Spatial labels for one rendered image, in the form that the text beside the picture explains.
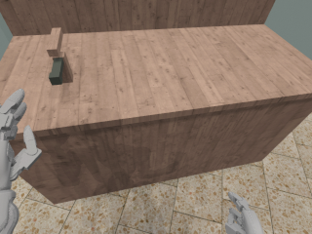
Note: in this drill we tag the robot left hand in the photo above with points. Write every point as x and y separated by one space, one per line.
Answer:
10 114

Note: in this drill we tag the left robot forearm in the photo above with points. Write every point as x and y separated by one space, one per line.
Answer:
9 212

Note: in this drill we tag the tap lever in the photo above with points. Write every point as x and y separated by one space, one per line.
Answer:
55 76

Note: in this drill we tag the robot right hand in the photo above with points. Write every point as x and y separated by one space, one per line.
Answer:
247 220

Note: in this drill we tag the counter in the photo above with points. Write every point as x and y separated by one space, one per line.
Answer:
152 90

